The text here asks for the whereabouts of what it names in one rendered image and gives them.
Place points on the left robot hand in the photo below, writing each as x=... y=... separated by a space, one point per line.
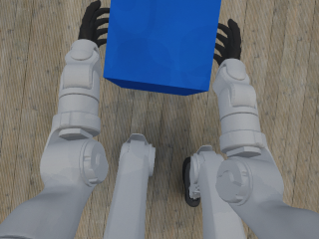
x=89 y=28

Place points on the robot left upper arm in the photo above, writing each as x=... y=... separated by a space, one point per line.
x=70 y=170

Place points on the left robot forearm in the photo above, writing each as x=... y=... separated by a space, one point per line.
x=79 y=95

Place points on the carton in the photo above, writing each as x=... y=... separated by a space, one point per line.
x=161 y=46

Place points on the right robot forearm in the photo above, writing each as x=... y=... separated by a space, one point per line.
x=238 y=113

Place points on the robot right upper arm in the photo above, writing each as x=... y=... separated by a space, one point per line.
x=254 y=189

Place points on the right robot hand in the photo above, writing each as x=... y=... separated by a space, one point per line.
x=232 y=43

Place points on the robot shin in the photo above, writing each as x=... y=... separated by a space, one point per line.
x=126 y=146
x=194 y=191

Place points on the robot left shin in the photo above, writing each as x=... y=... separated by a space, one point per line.
x=126 y=146

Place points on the robot right shin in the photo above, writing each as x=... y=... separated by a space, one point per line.
x=194 y=191

